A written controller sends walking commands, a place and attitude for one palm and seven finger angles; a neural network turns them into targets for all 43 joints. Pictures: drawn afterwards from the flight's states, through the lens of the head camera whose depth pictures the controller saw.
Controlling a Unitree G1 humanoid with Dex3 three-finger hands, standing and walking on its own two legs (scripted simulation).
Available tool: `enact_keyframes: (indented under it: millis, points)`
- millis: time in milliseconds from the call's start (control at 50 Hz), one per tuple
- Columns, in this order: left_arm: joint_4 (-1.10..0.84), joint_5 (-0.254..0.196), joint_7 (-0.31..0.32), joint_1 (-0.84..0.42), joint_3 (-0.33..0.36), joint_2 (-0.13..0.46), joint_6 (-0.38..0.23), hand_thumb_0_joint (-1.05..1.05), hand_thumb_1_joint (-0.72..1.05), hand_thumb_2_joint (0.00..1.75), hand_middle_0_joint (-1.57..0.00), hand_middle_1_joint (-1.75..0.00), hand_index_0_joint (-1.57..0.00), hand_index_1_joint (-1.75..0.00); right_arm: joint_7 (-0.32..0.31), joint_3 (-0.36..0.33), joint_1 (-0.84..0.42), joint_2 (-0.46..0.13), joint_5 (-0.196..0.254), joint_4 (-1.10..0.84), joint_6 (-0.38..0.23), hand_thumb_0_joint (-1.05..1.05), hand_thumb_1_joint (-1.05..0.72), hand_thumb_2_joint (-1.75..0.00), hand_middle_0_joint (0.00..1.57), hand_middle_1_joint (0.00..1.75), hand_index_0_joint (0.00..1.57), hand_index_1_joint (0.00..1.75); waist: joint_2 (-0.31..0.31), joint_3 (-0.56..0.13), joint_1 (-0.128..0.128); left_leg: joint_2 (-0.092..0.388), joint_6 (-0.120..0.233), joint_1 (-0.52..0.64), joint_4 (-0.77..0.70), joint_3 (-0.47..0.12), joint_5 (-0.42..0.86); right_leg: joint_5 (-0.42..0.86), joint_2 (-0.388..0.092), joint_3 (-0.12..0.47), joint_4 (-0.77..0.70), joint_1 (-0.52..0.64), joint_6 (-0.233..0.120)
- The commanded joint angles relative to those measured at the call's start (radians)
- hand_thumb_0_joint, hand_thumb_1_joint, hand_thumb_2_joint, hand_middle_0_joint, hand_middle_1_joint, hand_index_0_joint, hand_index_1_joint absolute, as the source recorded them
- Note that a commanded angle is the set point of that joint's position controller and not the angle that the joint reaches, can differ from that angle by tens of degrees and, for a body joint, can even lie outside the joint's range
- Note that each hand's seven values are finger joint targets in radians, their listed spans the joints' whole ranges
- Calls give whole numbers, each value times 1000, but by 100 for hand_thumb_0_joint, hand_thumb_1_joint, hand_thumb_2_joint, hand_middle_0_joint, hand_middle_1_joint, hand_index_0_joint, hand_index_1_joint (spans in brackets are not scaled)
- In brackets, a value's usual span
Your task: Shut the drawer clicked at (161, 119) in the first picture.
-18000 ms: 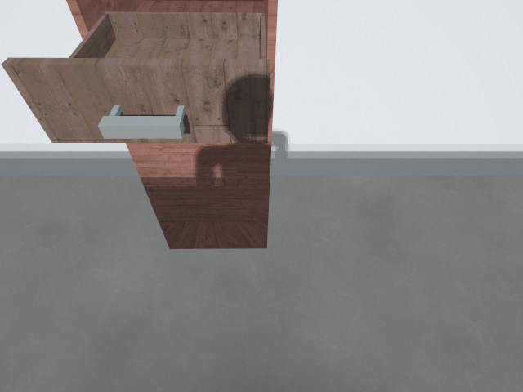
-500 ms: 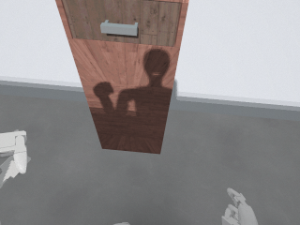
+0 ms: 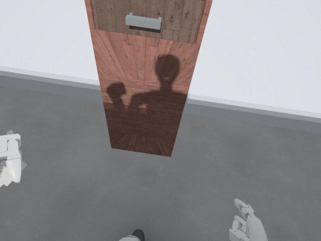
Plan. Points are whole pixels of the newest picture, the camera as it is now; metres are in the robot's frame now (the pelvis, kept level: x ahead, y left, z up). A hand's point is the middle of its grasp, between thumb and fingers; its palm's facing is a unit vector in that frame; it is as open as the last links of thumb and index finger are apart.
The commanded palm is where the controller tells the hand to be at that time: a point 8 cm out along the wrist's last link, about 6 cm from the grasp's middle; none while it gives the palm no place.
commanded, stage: stop stepping back and stand still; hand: left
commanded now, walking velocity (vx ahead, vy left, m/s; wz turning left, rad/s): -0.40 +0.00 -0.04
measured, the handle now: (144, 19) +0.77 +0.14 +0.18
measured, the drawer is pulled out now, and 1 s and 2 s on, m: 0.00 0.00 0.00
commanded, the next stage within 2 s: let the arm hang, fingers relaxed in 1.46 s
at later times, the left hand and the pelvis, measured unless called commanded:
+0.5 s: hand out of the picture +0.09 +0.22 +0.18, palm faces +0.25 -0.84 -0.48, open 3.3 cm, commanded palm +0.06 +0.27 +0.18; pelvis -0.11 +0.00 +0.01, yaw -7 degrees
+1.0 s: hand out of the picture +0.07 +0.25 +0.17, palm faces +0.39 -0.82 -0.42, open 3.3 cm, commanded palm +0.02 +0.29 +0.18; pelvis -0.12 +0.02 +0.00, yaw -3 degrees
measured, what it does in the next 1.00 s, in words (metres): walks backwards: right foot, then left foot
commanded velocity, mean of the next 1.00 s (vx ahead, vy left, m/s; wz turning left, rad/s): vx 0.10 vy -0.01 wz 0.00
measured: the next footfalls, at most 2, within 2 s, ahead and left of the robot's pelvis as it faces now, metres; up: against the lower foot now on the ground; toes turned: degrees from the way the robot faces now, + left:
right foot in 0.10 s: -0.07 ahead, -0.09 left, +0.00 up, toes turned -5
left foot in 0.22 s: +0.08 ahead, +0.07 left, +0.00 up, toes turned -6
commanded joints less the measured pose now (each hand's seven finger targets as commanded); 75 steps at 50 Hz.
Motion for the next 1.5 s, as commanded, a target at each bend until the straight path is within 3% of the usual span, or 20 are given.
enact_keyframes:
  millis: [0, 80, 120, 160, 200, 220, 260, 340, 380, 400, 520, 600, 660, 700, 740, 780, 880, 960, 1120, 1480]
  points:
    - [-207, -25, 0, -34, 25, 113, -50, 0, 90, 90, -140, -160, -140, -160, 5, -42, -60, -148, -9, -111, -64, 0, -90, -90, 20, 30, 20, 30, 247, -173, -8, 156, -73, 270, -279, -133, -410, -40, -18, -61, -469, 102, -38]
    - [-237, -22, 10, -132, 139, 258, -70, 0, 90, 90, -140, -160, -140, -160, -21, -11, -71, -114, -38, -90, -33, 0, -90, -90, 20, 30, 20, 30, -110, -132, -7, -27, -107, 365, 427, 16, -343, 531, -435, 251, -708, -228, -172]
    - [-136, -19, -21, -109, 44, 140, -8, 0, 90, 90, -140, -160, -140, -160, -31, -30, -79, -144, 5, -111, -33, 0, -90, -90, 20, 30, 20, 30, -265, -72, -29, -45, -82, 253, 477, -21, -326, 470, -350, 130, -586, -161, -145]
    - [-133, -23, -20, -78, 64, 141, 32, 0, 90, 90, -140, -160, -140, -160, -48, -10, -100, -150, 17, -137, -25, 0, -90, -90, 20, 30, 20, 30, -88, -18, -48, -25, -60, 286, 116, -22, -146, 475, -252, 38, -421, -101, -55]
    - [-175, -23, -18, -35, 78, 148, 29, 0, 90, 90, -140, -160, -140, -160, -50, -14, -97, -183, 20, -167, -51, 0, -90, -90, 20, 30, 20, 30, 245, -89, -11, 126, -4, 353, -127, -254, 79, 148, -72, -6, -229, -44, 12]
    - [-127, -23, -15, 26, 85, 146, 25, 0, 90, 90, -140, -160, -140, -160, -44, -13, -80, -164, 16, -164, -63, 0, -90, -90, 20, 30, 20, 30, 216, -130, -15, 175, 16, 357, -208, -360, -105, 10, -49, 32, -174, -37, 7]
    - [-242, -27, -5, 47, 117, 171, 20, 0, 90, 90, -140, -160, -140, -160, -37, -11, -82, -153, 0, -174, -62, 0, -90, -90, 20, 30, 20, 30, 200, -147, -7, 183, -31, 243, -349, -384, -558, -17, -56, 43, -165, 70, -8]
    - [-206, -5, -6, 181, 90, 142, 35, 0, 90, 90, -140, -160, -140, -160, -25, -19, -95, -169, 5, -197, -21, 0, -90, -90, 20, 30, 20, 30, 147, -70, -7, 13, -70, -32, -175, -80, -584, 48, -74, -20, -500, 316, -39]
    - [-198, -13, 0, 133, 130, 181, 32, 0, 90, 90, -140, -160, -140, -160, -25, -37, -81, -170, 4, -176, 7, 0, -90, -90, 20, 30, 20, 30, -211, -50, -5, -102, -75, 94, 445, -12, -392, -207, -401, 389, -792, -80, -166]
    - [-235, -16, 2, 50, 115, 170, 30, 0, 90, 90, -140, -160, -140, -160, -27, -40, -61, -170, 4, -148, 11, 0, -90, -90, 20, 30, 20, 30, -231, -16, -23, -74, -70, 14, 602, -44, -331, -150, -442, 410, -766, -92, -208]
    - [-60, 22, 29, -108, 0, 79, 39, 0, 90, 90, -140, -160, -140, -160, -71, -24, -48, -174, 3, -103, -42, 0, -90, -90, 20, 30, 20, 30, -40, 13, -41, -25, -12, 281, 88, 59, -392, -142, -291, 103, -550, -123, -93]
    - [-96, 15, 24, -62, 24, 102, 25, 0, 90, 90, -140, -160, -140, -160, -60, -17, -66, -185, 13, -124, -53, 0, -90, -90, 20, 30, 20, 30, 197, -20, -31, 197, 92, 138, -205, -355, -585, 30, -92, -36, -143, -3, 16]
    - [-154, 35, 18, -26, 59, 128, 28, 0, 90, 90, -140, -160, -140, -160, -39, -16, -91, -170, 6, -144, -37, 0, -90, -90, 20, 30, 20, 30, 176, 75, -14, 159, 75, -136, -218, -268, -774, 78, -76, -41, -238, 205, -10]
    - [-156, 35, 14, 15, 75, 144, 26, 0, 90, 90, -140, -160, -140, -160, -30, -22, -93, -163, 2, -155, -25, 0, -90, -90, 20, 30, 20, 30, 29, 61, -8, 44, 9, -173, 6, -111, -681, 7, -119, 58, -443, 247, -42]
    - [-157, 11, 13, 17, 89, 147, 36, 0, 90, 90, -140, -160, -140, -160, -23, -37, -81, -147, 9, -145, -12, 0, -90, -90, 20, 30, 20, 30, -306, 40, -6, -87, -44, -123, 590, 23, -470, -274, -414, 554, -758, 47, -196]
    - [-131, 7, 13, -52, 87, 132, 18, 0, 90, 90, -140, -160, -140, -160, -19, -22, -51, -145, -1, -108, -23, 0, -90, -90, 20, 30, 20, 30, -99, 6, -46, -28, -46, -74, 672, -25, -433, -136, -423, 444, -712, -10, -210]
    - [-81, 13, 26, -50, 22, 77, 31, 0, 90, 90, -140, -160, -140, -160, -54, -5, -60, -144, 2, -116, -39, 0, -90, -90, 20, 30, 20, 30, -70, 7, -36, -26, -16, 303, 73, 58, -334, -39, -278, 150, -581, -103, -99]
    - [-107, 15, 18, -29, 35, 94, 13, 0, 90, 90, -140, -160, -140, -160, -44, -11, -67, -169, 17, -128, -48, 0, -90, -90, 20, 30, 20, 30, 132, -68, -18, 179, 56, 244, -126, -237, -319, 168, -110, 0, -277, 26, 20]
    - [-135, 7, 10, 26, 49, 98, 16, 0, 90, 90, -140, -160, -140, -160, -18, -16, -65, -152, 16, -137, -40, 0, -90, -90, 20, 30, 20, 30, -52, -76, -27, -7, -31, 241, 104, -4, -165, 459, -231, 166, -528, 121, -43]
    - [-137, -2, 9, 69, 58, 112, 29, 0, 90, 90, -140, -160, -140, -160, -38, -19, -98, -161, 20, -182, 2, 0, -90, -90, 20, 30, 20, 30, 24, -92, -16, 23, -29, 285, -19, -30, -46, 532, -162, 63, -508, 180, -4]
